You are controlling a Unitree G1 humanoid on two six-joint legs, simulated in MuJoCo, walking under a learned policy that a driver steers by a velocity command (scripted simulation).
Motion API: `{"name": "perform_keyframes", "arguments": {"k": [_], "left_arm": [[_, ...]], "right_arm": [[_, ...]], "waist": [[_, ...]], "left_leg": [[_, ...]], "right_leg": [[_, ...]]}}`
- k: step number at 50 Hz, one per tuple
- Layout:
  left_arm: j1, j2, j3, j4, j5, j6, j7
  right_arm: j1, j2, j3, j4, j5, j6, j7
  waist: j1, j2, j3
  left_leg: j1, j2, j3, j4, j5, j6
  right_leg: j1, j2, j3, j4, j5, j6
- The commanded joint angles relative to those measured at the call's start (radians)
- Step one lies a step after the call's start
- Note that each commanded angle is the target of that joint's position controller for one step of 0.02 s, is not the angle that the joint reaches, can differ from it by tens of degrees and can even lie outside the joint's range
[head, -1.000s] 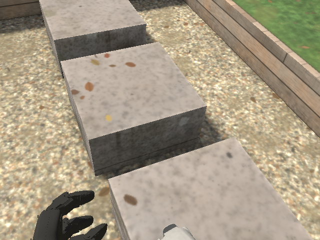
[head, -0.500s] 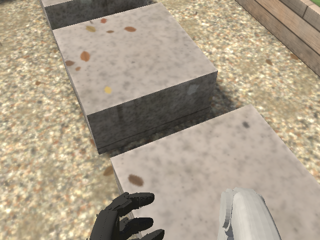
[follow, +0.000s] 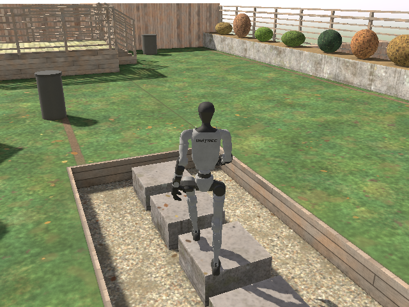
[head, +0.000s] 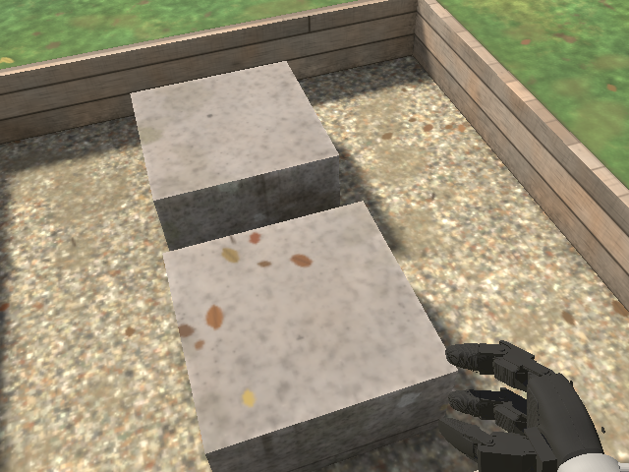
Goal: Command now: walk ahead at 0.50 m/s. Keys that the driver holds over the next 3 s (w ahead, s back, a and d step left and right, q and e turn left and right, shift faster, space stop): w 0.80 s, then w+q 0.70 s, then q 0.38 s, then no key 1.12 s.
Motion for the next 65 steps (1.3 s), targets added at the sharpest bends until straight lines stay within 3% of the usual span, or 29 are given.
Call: {"name": "perform_keyframes", "arguments": {"k": [1,2,3,4,5,6,9,13,14,15,16,17,19,20,26,29,30,32,34,36,39,44,51,56,57,58,59,61,65], "left_arm": [[-0.095,0.283,0.064,-0.045,0.0,0.064,0.076],[-0.218,0.276,0.08,-0.096,0.07,0.022,0.047],[-0.238,0.199,0.072,-0.128,0.056,0.015,0.049],[-0.202,0.07,0.045,-0.139,0.025,0.022,0.032],[0.015,0.079,0.054,-0.137,-0.053,0.026,0.006],[-0.003,0.052,0.017,-0.122,-0.072,0.035,0.013],[-0.163,0.175,0.036,-0.148,-0.024,0.057,0.025],[-0.172,0.142,0.027,-0.149,-0.004,0.099,0.035],[-0.105,0.056,0.01,-0.154,-0.005,0.051,0.02],[-0.193,0.037,-0.003,-0.191,-0.014,0.039,0.01],[-0.31,0.09,0.009,-0.182,0.007,0.083,0.039],[-0.339,0.115,0.018,-0.208,0.013,0.098,0.046],[-0.418,0.126,0.023,-0.23,0.019,0.1,0.046],[-0.338,-0.008,-0.017,-0.248,-0.029,0.054,-0.002],[-0.418,0.055,0.001,-0.233,-0.02,0.077,-0.049],[-0.156,0.148,0.047,-0.178,-0.009,0.079,0.016],[0.012,0.205,0.053,-0.119,0.023,0.07,-0.022],[-0.085,0.172,0.051,-0.179,-0.036,0.031,-0.069],[-0.154,0.098,0.027,-0.2,-0.08,0.036,-0.088],[-0.089,0.137,0.04,-0.169,-0.036,0.02,-0.068],[-0.05,0.124,0.029,-0.144,0.023,0.02,-0.023],[-0.055,0.131,0.014,-0.009,-0.055,-0.02,0.023],[0.037,0.142,0.005,0.022,0.017,0.077,-0.011],[-0.069,0.197,0.015,-0.046,0.007,0.106,0.057],[-0.114,0.194,0.011,-0.088,0.019,0.099,0.077],[-0.113,0.18,0.019,-0.112,0.014,0.092,0.091],[-0.144,0.204,0.026,-0.182,-0.043,0.089,0.073],[-0.097,0.257,0.043,-0.205,-0.097,0.091,0.062],[-0.257,0.103,-0.001,-0.234,0.016,0.011,0.116]], "right_arm": [[0.213,-0.211,-0.124,0.009,-0.006,0.034,-0.028],[0.431,-0.178,-0.092,0.098,-0.079,0.036,-0.012],[0.527,-0.156,-0.097,0.141,-0.049,0.027,-0.031],[0.412,-0.158,-0.077,0.09,0.0,-0.002,-0.047],[0.358,-0.145,-0.062,0.034,0.028,-0.031,-0.022],[0.496,-0.255,-0.133,0.132,-0.013,-0.007,-0.053],[0.345,-0.111,-0.089,0.128,-0.051,-0.034,-0.051],[0.292,-0.075,-0.055,0.205,-0.044,-0.041,-0.05],[0.319,-0.064,-0.056,0.155,0.066,-0.067,-0.044],[0.343,-0.114,-0.064,0.174,0.064,-0.066,-0.041],[0.412,-0.14,-0.071,0.261,-0.055,-0.037,-0.062],[0.468,-0.134,-0.064,0.271,-0.082,-0.022,-0.065],[0.509,-0.133,-0.056,0.295,-0.056,-0.009,-0.07],[0.595,-0.129,-0.059,0.253,0.064,-0.03,-0.018],[0.503,-0.193,-0.096,0.193,-0.002,0.026,-0.056],[0.419,-0.198,-0.089,0.232,-0.001,0.085,-0.074],[0.48,-0.19,-0.088,0.182,-0.027,0.068,-0.102],[0.625,-0.145,-0.106,0.21,-0.007,0.049,-0.062],[0.547,-0.168,-0.113,0.26,-0.006,0.058,-0.069],[0.422,-0.142,-0.091,0.239,-0.005,0.05,-0.048],[0.252,-0.114,-0.063,0.169,-0.004,0.049,-0.021],[0.097,-0.137,-0.053,0.05,0.065,0.0,0.027],[0.042,-0.053,-0.009,0.003,-0.009,-0.024,0.063],[0.333,-0.197,-0.093,0.137,-0.05,-0.011,0.055],[0.56,-0.24,-0.128,0.248,-0.052,0.004,0.039],[0.544,-0.245,-0.131,0.246,0.047,-0.001,0.017],[0.511,-0.281,-0.135,0.182,0.105,-0.014,0.045],[0.475,-0.212,-0.121,0.152,0.058,-0.029,0.057],[0.328,-0.143,-0.084,0.191,0.049,-0.105,0.024]], "waist": [[-0.218,-0.163,-0.044],[-0.327,-0.147,-0.098],[-0.305,-0.089,-0.159],[-0.202,0.06,-0.159],[-0.07,0.26,-0.18],[-0.152,0.364,-0.178],[-0.071,-0.042,-0.072],[-0.004,-0.036,-0.001],[0.023,-0.127,-0.063],[-0.009,-0.071,-0.036],[-0.083,0.038,0.041],[-0.099,0.043,0.045],[-0.129,0.055,0.04],[-0.104,0.087,-0.034],[-0.142,0.148,0.048],[0.042,0.15,-0.056],[-0.013,-0.068,-0.226],[-0.115,-0.414,-0.1],[-0.129,-0.114,0.048],[-0.105,0.054,0.078],[-0.064,-0.087,-0.007],[-0.113,-0.031,0.143],[-0.047,-0.052,0.166],[-0.166,-0.172,0.009],[-0.24,-0.13,-0.092],[-0.168,0.009,-0.204],[-0.131,0.027,-0.361],[-0.184,0.011,-0.425],[-0.056,-0.128,-0.076]], "left_leg": [[0.373,-0.042,-0.118,-0.32,0.133,0.031],[0.604,-0.063,0.02,-0.281,-0.095,0.014],[0.792,-0.005,-0.053,-0.266,-0.252,-0.027],[0.9,0.181,-0.255,-0.249,-0.462,-0.07],[0.995,0.39,-0.829,-0.434,-0.646,0.021],[0.989,0.416,-1.079,-0.605,-0.468,0.165],[0.625,0.342,-0.673,-0.616,-0.254,0.206],[0.407,0.216,-0.39,-0.645,-0.128,0.165],[0.325,0.202,-0.294,-0.613,-0.023,0.057],[0.325,0.161,-0.241,-0.623,-0.015,0.038],[0.479,0.172,-0.313,-0.619,0.043,0.073],[0.553,0.189,-0.304,-0.615,0.101,0.089],[0.589,0.164,-0.247,-0.621,0.206,0.074],[0.576,0.156,-0.169,-0.65,0.134,0.003],[0.619,0.176,-0.197,-0.519,0.132,0.098],[0.808,0.216,-0.236,-0.135,0.684,0.152],[0.724,0.14,-0.138,0.028,0.102,0.061],[0.151,-0.037,-0.045,0.451,-0.612,0.087],[0.005,0.081,-0.079,0.58,-0.589,0.092],[0.007,0.115,-0.129,0.454,-0.468,0.063],[-0.076,0.105,-0.056,0.442,-0.461,0.036],[-0.476,0.164,-0.119,0.333,-0.451,0.065],[-0.013,0.016,0.033,0.076,0.035,0.128],[0.345,-0.085,0.028,-0.286,-0.088,0.161],[0.618,-0.08,0.002,-0.424,-0.093,0.156],[1.006,0.066,-0.191,-0.342,-0.306,0.106],[1.37,0.322,-0.628,-0.236,-0.288,0.212],[1.232,0.359,-0.774,-0.51,-0.363,0.322],[0.396,0.194,-0.494,-0.537,-0.103,0.222]], "right_leg": [[0.039,-0.168,0.099,0.007,0.965,-0.139],[-0.086,-0.137,0.007,0.273,0.99,-0.074],[-0.241,-0.09,-0.001,0.515,0.749,-0.054],[-0.454,-0.03,-0.016,0.745,-0.206,-0.039],[-0.768,0.075,-0.023,1.028,-0.308,-0.043],[-0.907,0.055,0.199,1.201,-0.07,-0.037],[-0.818,-0.053,0.18,1.343,0.14,-0.017],[-0.737,-0.116,0.168,1.199,0.193,-0.017],[-0.653,-0.106,0.021,1.202,0.13,0.026],[-0.671,-0.113,-0.016,1.135,0.155,0.051],[-0.847,-0.146,0.087,1.068,0.291,0.03],[-0.899,-0.142,0.094,0.997,0.344,0.027],[-0.832,-0.115,0.057,0.77,0.422,0.02],[-0.683,-0.08,-0.111,0.711,0.312,0.067],[-0.518,-0.028,-0.151,0.562,0.022,0.079],[-0.389,-0.004,-0.036,0.122,0.299,-0.064],[-0.161,-0.15,0.066,0.175,0.271,-0.01],[0.055,-0.334,0.603,-0.029,0.382,-0.094],[-0.092,-0.361,0.556,-0.095,0.411,-0.137],[-0.103,-0.273,0.335,-0.115,0.479,-0.093],[0.087,-0.216,0.215,-0.195,0.48,-0.167],[0.245,-0.254,0.087,-0.319,0.406,-0.085],[-0.06,-0.142,-0.236,-0.222,1.041,0.12],[0.097,-0.178,-0.274,0.242,1.576,0.086],[-0.014,-0.137,-0.289,0.466,1.312,0.087],[-0.354,-0.045,-0.192,0.681,-0.151,0.043],[-0.805,0.053,-0.167,0.996,-0.488,0.069],[-0.874,-0.017,-0.07,1.13,-0.284,0.056],[-0.617,-0.08,-0.115,1.084,-0.151,0.048]]}}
